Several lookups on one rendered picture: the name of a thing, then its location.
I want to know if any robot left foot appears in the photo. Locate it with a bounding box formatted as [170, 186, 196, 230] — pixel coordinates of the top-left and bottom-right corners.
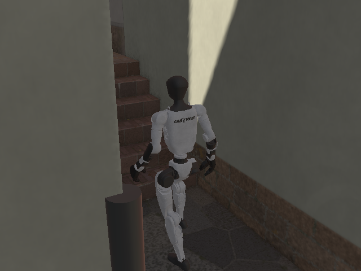
[168, 253, 190, 271]

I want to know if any left robot forearm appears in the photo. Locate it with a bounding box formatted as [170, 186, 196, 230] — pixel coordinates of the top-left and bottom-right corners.
[134, 143, 155, 172]

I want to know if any left robot thigh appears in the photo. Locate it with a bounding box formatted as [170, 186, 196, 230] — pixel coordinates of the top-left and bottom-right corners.
[155, 168, 181, 227]

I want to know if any right robot forearm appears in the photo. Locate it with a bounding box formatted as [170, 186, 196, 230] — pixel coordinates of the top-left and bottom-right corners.
[206, 138, 217, 161]

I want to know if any robot left upper arm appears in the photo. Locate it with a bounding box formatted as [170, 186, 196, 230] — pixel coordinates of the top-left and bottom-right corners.
[150, 110, 168, 154]

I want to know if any robot right upper arm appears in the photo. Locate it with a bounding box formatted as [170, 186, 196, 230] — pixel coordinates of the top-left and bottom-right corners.
[192, 104, 215, 142]

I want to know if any robot right hand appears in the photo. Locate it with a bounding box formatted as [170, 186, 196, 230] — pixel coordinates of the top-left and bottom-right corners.
[199, 157, 216, 176]

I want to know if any robot left hand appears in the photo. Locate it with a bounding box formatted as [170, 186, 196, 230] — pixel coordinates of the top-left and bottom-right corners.
[130, 165, 146, 182]

